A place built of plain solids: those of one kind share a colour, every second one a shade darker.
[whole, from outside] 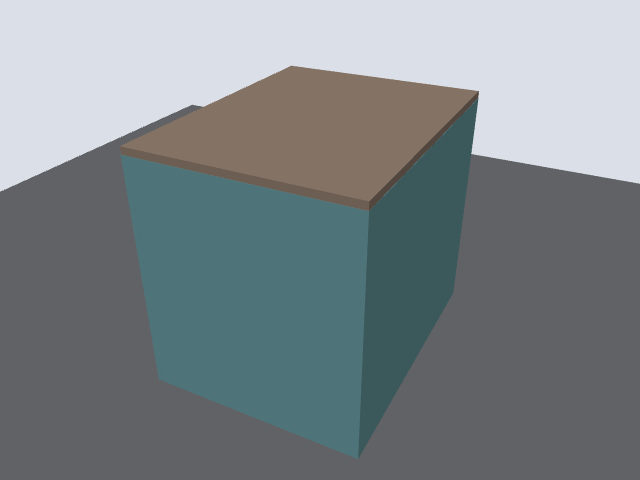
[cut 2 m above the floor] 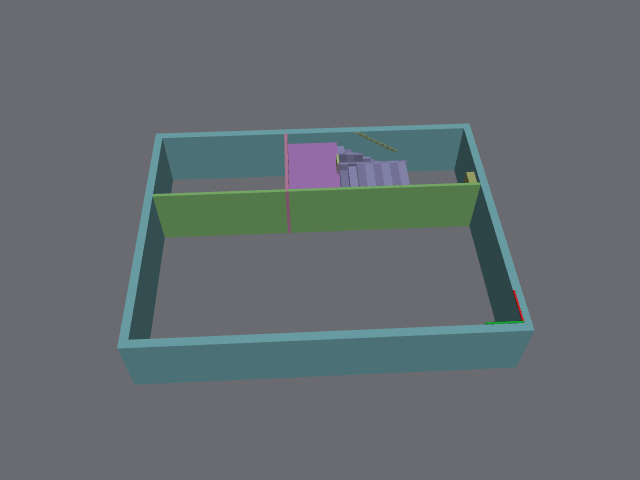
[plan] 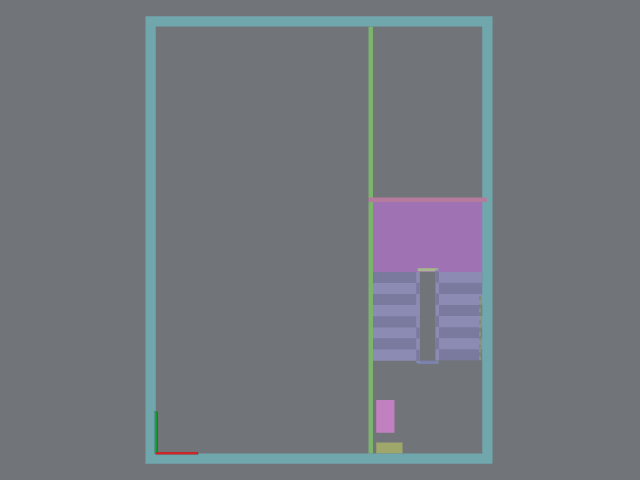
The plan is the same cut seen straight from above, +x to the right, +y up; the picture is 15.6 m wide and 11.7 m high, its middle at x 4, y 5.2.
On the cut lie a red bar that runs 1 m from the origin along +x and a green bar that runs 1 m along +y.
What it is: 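A small block of dwellings, 8.0 m wide and 10.4 m deep inside, its common dog-leg stair of 18 risers of 173 mm a storey on goings of 270 mm, 1.15 m wide flights and a well of 0.37 m; the dwelling on the second floor; a hall, a living room, a bedroom, a kitchen, the bathroom shut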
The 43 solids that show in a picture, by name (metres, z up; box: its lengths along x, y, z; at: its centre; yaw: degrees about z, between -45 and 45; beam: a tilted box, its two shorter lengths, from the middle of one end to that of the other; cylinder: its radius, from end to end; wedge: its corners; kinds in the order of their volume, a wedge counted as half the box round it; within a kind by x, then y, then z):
{
 "wall_1": {"box": [0.25, 10.91, 9.38], "at": [-0.13, 5.2, 4.64]},
 "wall_2": {"box": [8.46, 0.25, 9.38], "at": [3.98, -0.13, 4.64]},
 "wall_3": {"box": [8.46, 0.25, 9.38], "at": [3.98, 10.53, 4.64]},
 "wall_4": {"box": [0.25, 10.91, 9.38], "at": [8.08, 5.2, 4.64]},
 "roof_slab_1": {"box": [8.44, 10.89, 0.44], "at": [3.98, 5.2, 9.39]},
 "piece_1": {"box": [1.15, 0.28, 2.99], "at": [5.87, 2.4, 1.44]},
 "piece_2": {"box": [1.15, 0.28, 2.81], "at": [5.87, 2.67, 1.36]},
 "piece_3": {"box": [1.15, 0.28, 2.64], "at": [5.87, 2.94, 1.27]},
 "piece_4": {"box": [1.15, 0.28, 2.47], "at": [5.87, 3.21, 1.18]},
 "piece_5": {"box": [1.15, 0.28, 2.3], "at": [5.87, 3.48, 1.1]},
 "piece_6": {"box": [1.15, 0.28, 2.12], "at": [5.87, 3.75, 1.01]},
 "piece_7": {"box": [1.15, 0.28, 1.95], "at": [5.87, 4.02, 0.93]},
 "piece_8": {"box": [1.15, 0.28, 1.78], "at": [5.87, 4.29, 0.84]},
 "piece_9": {"box": [0.09, 0.27, 2.3], "at": [6.39, 2.39, 2.71]},
 "piece_10": {"box": [0.09, 0.27, 2.13], "at": [6.39, 2.66, 2.62]},
 "piece_11": {"box": [0.09, 0.27, 1.96], "at": [6.39, 2.93, 2.53]},
 "piece_12": {"box": [0.09, 0.27, 1.78], "at": [6.39, 3.2, 2.45]},
 "piece_13": {"box": [0.09, 0.27, 1.44], "at": [6.39, 3.75, 2.27]},
 "piece_14": {"box": [0.09, 0.27, 1.27], "at": [6.39, 4.02, 2.19]},
 "piece_15": {"box": [0.09, 0.27, 1.09], "at": [6.39, 4.29, 2.1]},
 "piece_16": {"box": [0.09, 0.27, 1.14], "at": [6.86, 2.4, 0.52]},
 "piece_17": {"box": [0.09, 0.27, 1.32], "at": [6.86, 2.67, 0.61]},
 "piece_18": {"box": [0.09, 0.27, 1.49], "at": [6.86, 2.94, 0.69]},
 "piece_19": {"box": [0.09, 0.27, 1.66], "at": [6.86, 3.21, 0.78]},
 "piece_20": {"box": [0.09, 0.27, 1.83], "at": [6.86, 3.49, 0.87]},
 "piece_21": {"box": [0.09, 0.27, 2.01], "at": [6.86, 3.76, 0.95]},
 "piece_22": {"box": [0.09, 0.27, 2.18], "at": [6.86, 4.03, 1.04]},
 "piece_23": {"box": [0.09, 0.27, 2.35], "at": [6.86, 4.3, 1.13]},
 "piece_24": {"box": [1.15, 0.28, 0.22], "at": [7.38, 2.4, 0.06]},
 "piece_25": {"box": [1.15, 0.28, 0.4], "at": [7.38, 2.67, 0.15]},
 "piece_26": {"box": [1.15, 0.28, 0.57], "at": [7.38, 2.94, 0.23]},
 "piece_27": {"box": [1.15, 0.28, 0.74], "at": [7.38, 3.21, 0.32]},
 "piece_28": {"box": [1.15, 0.28, 0.91], "at": [7.38, 3.48, 0.41]},
 "piece_29": {"box": [1.15, 0.28, 1.09], "at": [7.38, 3.75, 0.49]},
 "piece_30": {"box": [1.15, 0.28, 1.26], "at": [7.38, 4.02, 0.58]},
 "piece_31": {"box": [1.15, 0.28, 1.43], "at": [7.38, 4.29, 0.67]},
 "half_1": {"box": [2.66, 1.71, 1.61], "at": [6.62, 5.27, 0.75]},
 "core_wall_low_1": {"box": [0.11, 10.4, 6.11], "at": [5.24, 5.2, 3.01]},
 "core_wall_back_1": {"box": [2.88, 0.11, 9.22], "at": [6.62, 6.18, 4.56]},
 "hung_more_letter_boxes_1": {"box": [0.64, 0.27, 1.83], "at": [5.69, 0.13, 0.86]},
 "ground_whole_1": {"box": [0.47, 0.08, 1.0], "at": [6.62, 2.21, 0.45]},
 "whole_1": {"box": [0.47, 0.08, 0.95], "at": [6.62, 4.47, 2.03]},
 "laid_doormat_1": {"box": [0.45, 0.8, 0.05], "at": [5.59, 0.9, -0.02]}
}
